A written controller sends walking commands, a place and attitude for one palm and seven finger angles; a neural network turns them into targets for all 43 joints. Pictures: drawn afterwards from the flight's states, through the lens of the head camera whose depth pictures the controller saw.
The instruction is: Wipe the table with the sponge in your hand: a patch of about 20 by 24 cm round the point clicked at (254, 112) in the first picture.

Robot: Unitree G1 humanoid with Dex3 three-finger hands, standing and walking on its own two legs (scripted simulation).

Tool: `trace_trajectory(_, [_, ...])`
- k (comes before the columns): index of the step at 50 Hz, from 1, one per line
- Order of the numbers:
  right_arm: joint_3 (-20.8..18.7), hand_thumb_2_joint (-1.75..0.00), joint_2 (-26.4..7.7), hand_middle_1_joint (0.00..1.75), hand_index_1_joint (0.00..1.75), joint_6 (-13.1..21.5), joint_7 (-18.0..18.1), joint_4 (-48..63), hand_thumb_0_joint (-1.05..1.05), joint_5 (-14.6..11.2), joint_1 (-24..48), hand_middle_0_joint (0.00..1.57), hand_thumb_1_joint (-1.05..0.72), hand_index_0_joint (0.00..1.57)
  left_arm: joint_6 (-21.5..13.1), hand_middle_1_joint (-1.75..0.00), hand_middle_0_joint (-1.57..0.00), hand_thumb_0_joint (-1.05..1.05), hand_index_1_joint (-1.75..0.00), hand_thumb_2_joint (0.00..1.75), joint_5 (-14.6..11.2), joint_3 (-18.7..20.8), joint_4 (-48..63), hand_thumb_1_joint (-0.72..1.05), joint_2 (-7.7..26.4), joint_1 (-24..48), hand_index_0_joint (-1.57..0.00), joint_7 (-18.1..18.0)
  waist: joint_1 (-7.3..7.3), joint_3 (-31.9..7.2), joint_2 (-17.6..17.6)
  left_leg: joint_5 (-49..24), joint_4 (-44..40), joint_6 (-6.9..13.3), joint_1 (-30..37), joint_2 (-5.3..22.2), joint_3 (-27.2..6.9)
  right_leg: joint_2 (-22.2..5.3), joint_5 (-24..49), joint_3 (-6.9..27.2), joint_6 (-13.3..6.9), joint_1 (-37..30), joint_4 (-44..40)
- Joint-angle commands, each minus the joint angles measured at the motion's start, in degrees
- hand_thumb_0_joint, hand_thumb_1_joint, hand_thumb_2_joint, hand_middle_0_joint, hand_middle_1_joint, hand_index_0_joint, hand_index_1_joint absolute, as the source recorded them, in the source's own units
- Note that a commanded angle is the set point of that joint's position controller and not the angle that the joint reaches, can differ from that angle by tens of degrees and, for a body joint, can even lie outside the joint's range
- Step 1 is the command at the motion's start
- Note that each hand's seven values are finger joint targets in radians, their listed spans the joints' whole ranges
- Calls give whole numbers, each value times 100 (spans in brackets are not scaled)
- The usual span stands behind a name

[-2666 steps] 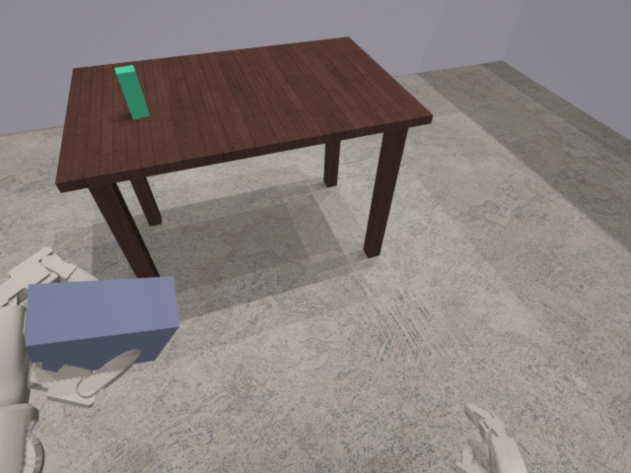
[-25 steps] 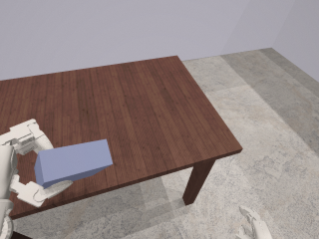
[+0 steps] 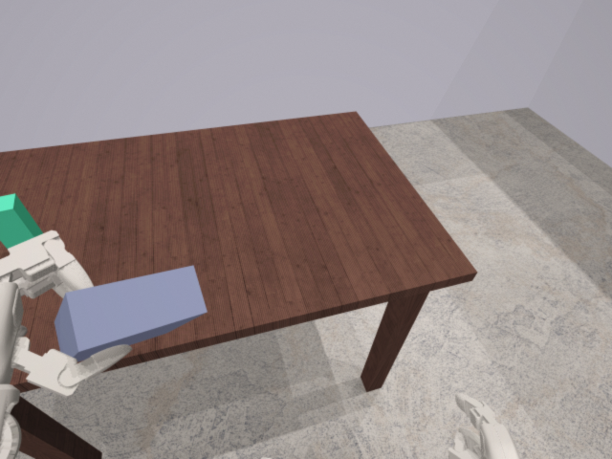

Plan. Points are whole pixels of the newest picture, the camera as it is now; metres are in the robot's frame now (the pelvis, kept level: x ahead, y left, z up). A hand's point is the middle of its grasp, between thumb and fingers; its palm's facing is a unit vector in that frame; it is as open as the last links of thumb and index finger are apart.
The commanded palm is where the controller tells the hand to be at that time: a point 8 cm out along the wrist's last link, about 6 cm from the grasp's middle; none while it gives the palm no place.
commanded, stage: step back with the hand held close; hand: left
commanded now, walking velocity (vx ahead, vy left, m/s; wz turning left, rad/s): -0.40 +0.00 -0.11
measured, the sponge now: (144, 312) +0.23 +0.20 +0.13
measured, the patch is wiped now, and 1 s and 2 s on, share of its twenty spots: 1.00 1.00 1.00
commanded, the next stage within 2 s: stop stepping back and stand still in 0.42 s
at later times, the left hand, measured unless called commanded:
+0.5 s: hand (30, 455) +0.09 +0.21 +0.18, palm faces +0.27 -0.87 -0.40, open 9.0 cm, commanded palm +0.04 +0.27 +0.19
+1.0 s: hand out of the picture -0.06 +0.23 +0.18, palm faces +0.41 -0.83 -0.38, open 9.0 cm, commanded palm -0.11 +0.27 +0.19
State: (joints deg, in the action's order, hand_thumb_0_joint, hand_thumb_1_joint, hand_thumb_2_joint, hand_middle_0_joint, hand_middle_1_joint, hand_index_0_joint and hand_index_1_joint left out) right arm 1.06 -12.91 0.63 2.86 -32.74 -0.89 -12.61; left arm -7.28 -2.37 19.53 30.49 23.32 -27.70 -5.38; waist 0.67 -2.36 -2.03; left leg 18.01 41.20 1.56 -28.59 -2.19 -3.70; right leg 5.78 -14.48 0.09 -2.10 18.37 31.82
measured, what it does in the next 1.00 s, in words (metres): walks backwards: left foot, then right foot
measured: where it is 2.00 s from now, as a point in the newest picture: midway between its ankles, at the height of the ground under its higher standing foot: outside the picture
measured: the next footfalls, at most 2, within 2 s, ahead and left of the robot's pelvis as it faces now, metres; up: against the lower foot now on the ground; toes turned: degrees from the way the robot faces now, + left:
left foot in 0.10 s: +0.06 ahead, +0.12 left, +0.00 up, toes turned -1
right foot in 0.40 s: -0.08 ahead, -0.13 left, +0.00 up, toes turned -1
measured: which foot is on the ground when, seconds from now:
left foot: up 0.00-0.08, down 0.10-0.46, up 0.48-0.68, down 0.70-0.98, up 1.00-1.00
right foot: down 0.00-0.16, up 0.18-0.38, down 0.40-0.72, up 0.74-0.96, down 0.98-1.00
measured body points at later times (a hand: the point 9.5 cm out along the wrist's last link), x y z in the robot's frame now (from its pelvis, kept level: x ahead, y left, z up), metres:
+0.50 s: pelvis -0.14 +0.00 +0.00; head -0.12 +0.01 +0.45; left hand +0.07 +0.26 +0.20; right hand +0.03 -0.23 -0.09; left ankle -0.02 +0.11 -0.70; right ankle -0.12 -0.13 -0.72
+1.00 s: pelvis -0.27 -0.01 -0.01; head -0.31 -0.02 +0.44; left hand -0.08 +0.27 +0.20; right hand -0.14 -0.23 -0.11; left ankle -0.26 +0.15 -0.72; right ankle -0.22 -0.11 -0.73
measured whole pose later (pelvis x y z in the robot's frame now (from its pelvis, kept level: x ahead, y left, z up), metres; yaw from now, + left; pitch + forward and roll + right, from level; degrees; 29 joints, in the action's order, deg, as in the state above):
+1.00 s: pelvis -0.27 -0.01 -0.01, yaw +0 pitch -2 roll +0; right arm 1.9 -10.9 5.8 3.1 -37.5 -1.2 -18.2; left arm -7.2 -2.0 19.1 23.1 21.4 -22.4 -6.3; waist 0.0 -4.5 -1.4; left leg 26.4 46.8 0.5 -21.1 4.4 -1.0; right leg 0.3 -18.9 -3.1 -1.5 21.2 39.6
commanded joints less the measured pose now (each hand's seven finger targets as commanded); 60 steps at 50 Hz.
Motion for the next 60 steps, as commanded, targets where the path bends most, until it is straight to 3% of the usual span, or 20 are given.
trace_trajectory(1, [-335, -90, -676, 30, 30, 223, 95, 897, 0, -56, 496, 20, -90, 20, -327, -160, -120, 0, -160, 130, -130, 424, 1267, 10, 891, 879, -120, -177, -264, -534, 739, 128, 891, -136, 1055, 439, -250, -2244, 2204, 1648, -760, 813, -948])
trace_trajectory(5, [-304, -90, -774, 30, 30, 227, 199, 966, 0, 27, 670, 20, -90, 20, -340, -160, -120, 0, -160, 130, -94, 691, 1503, 10, 1057, 827, -120, -218, -104, -206, -659, -869, -1278, 177, 770, 987, -766, -1099, 1524, 695, -65, 578, 164])
trace_trajectory(8, [-338, -90, -646, 30, 30, 357, 101, 977, 0, 128, 486, 20, -90, 20, -328, -160, -120, 0, -160, 130, -62, 909, 1959, 10, 1149, 513, -120, -211, -19, -1105, -1250, -3164, -1651, 508, 1503, 1663, -1415, -396, -554, 315, 232, 621, 1383])
trace_trajectory(11, [-406, -90, -665, 30, 30, 536, 0, 808, 0, 200, 424, 20, -90, 20, -343, -160, -120, 0, -160, 130, -32, 886, 2141, 10, 1003, 523, -120, -181, -3, -990, -1010, -2563, -1876, 831, 1328, 2035, -1454, -365, -1360, 614, 298, 839, 2514])
trace_trajectory(19, [-365, -90, -780, 30, 30, 616, -16, 705, 0, 66, 592, 20, -90, 20, -181, -160, -120, 0, -160, 130, 33, 765, 1465, 10, 828, 408, -120, -192, 7, -741, -996, -440, -1794, 277, 740, 1545, -760, -268, 347, 117, 325, -730, -460])
trace_trajectory(21, [-325, -90, -668, 30, 30, 617, -7, 746, 0, 21, 652, 20, -90, 20, -324, -160, -120, 0, -160, 130, 7, 720, 1427, 10, 799, 541, -120, -149, 15, -684, -267, 361, -925, 91, 608, 1145, -403, -643, 1053, 264, 130, -734, -1237])
trace_trajectory(23, [-460, -90, -542, 30, 30, 562, 52, 749, 0, -140, 505, 20, -90, 20, -379, -160, -120, 0, -160, 130, -78, 541, 1279, 10, 843, 449, -120, -168, -7, -866, 1885, 840, 1945, -420, 659, 95, 405, -2265, 2136, 1671, -769, 150, -1498])
trace_trajectory(24, [-539, -90, -676, 30, 30, 531, 71, 752, 0, -131, 678, 20, -90, 20, -377, -160, -120, 0, -160, 130, -71, 841, 1329, 10, 1141, 317, -120, -220, 120, -870, 1868, 1246, 3160, -417, 356, 112, 23, -2577, 2913, 1781, -1028, 421, -1533])
trace_trajectory(28, [-225, -90, -326, 30, 30, 291, 40, 928, 0, -41, 787, 20, -90, 20, -314, -160, -120, 0, -160, 130, -96, 878, 1170, 10, 1033, 104, -120, -190, -214, -754, 580, 723, 2735, -290, 295, 567, 50, -2236, 2082, 1018, -588, 604, -968])
trace_trajectory(32, [-332, -90, -616, 30, 30, 493, 201, 846, 0, -60, 420, 20, -90, 20, -316, -160, -120, 0, -160, 130, -46, 937, 1193, 10, 1048, 325, -120, -307, -251, -804, 773, 776, 18, 40, 1306, 478, 220, -1879, 196, 900, -347, 871, -600])
trace_trajectory(34, [-448, -90, -863, 30, 30, 613, 271, 869, 0, -24, 248, 20, -90, 20, -347, -160, -120, 0, -160, 130, -79, 984, 1357, 10, 1080, 209, -120, -340, -271, -777, -268, 386, -1896, 152, 1707, 668, 242, -1328, 96, 591, -153, 680, 493])
trace_trajectory(36, [-499, -90, -851, 30, 30, 765, 246, 889, 0, -16, 260, 20, -90, 20, -441, -160, -120, 0, -160, 130, -77, 862, 1882, 10, 1054, 578, -120, -346, -242, -561, -1915, -1269, -2510, 554, 2207, 1655, -737, -369, -1268, -167, 217, 1696, 2712])
trace_trajectory(38, [-466, -90, -680, 30, 30, 920, 171, 675, 0, -2, 182, 20, -90, 20, -484, -160, -120, 0, -160, 130, 7, 825, 1998, 10, 1107, 879, -120, -321, -433, -307, -2069, -1304, -2338, 1072, 1549, 2050, -1757, -676, -1295, 325, 339, 2286, 3797])
trace_trajectory(41, [-427, -90, -696, 30, 30, 1077, -36, 278, 0, -120, 198, 20, -90, 20, -418, -160, -120, 0, -160, 130, 25, 381, 1178, 10, 593, 939, -120, -210, -182, 432, -760, -142, -2403, 935, 807, 1987, -939, -976, -526, 500, 224, 2124, 3686])
trace_trajectory(47, [-291, -90, -783, 30, 30, 845, 195, 431, 0, -9, 485, 20, -90, 20, -206, -160, -120, 0, -160, 130, -34, 390, -18, 10, 548, 1184, -120, -174, 46, 236, -187, 2165, -1017, 400, -442, 1130, -124, -462, -500, -461, 202, -963, -37])
trace_trajectory(48, [-314, -90, -719, 30, 30, 786, 201, 411, 0, -13, 460, 20, -90, 20, -184, -160, -120, 0, -160, 130, -9, 385, -45, 10, 611, 1154, -120, -156, 64, 84, 943, 1981, 551, 263, -552, 538, 461, -714, -582, -108, 27, -1082, -724])
trace_trajectory(49, [-347, -90, -662, 30, 30, 709, 160, 475, 0, -32, 557, 20, -90, 20, -152, -160, -120, 0, -160, 130, 10, 398, -70, 10, 767, 1107, -120, -106, -39, -105, 2256, 1666, 2577, 129, -842, 18, 624, -1858, -1449, 1828, -427, -715, -1640])
trace_trajectory(50, [-311, -90, -630, 30, 30, 740, 180, 573, 0, -86, 773, 20, -90, 20, -229, -160, -120, 0, -160, 130, -124, 422, 455, 10, 846, 1582, -120, -50, -120, -10, 2252, 994, 3526, 37, -844, 82, 145, -2401, -1890, 2994, -621, -4, -2326])
trace_trajectory(56, [-203, -90, -392, 30, 30, 665, 88, 356, 0, -14, 659, 20, -90, 20, -416, -160, -120, 0, -160, 130, -144, 742, 1389, 10, 1027, 659, -120, -122, -255, -221, 770, 321, 1401, 134, 1053, 528, 447, -2003, -2568, 1132, -501, 1684, -2048])
trace_trajectory(60, [-195, -90, -535, 30, 30, 888, 272, 526, 0, 34, 460, 20, -90, 20, -386, -160, -120, 0, -160, 130, -115, 712, 1545, 10, 950, 458, -120, -363, -238, -680, -118, 761, -1707, 325, 1958, 366, 685, -1557, -2261, 464, -316, 729, -535])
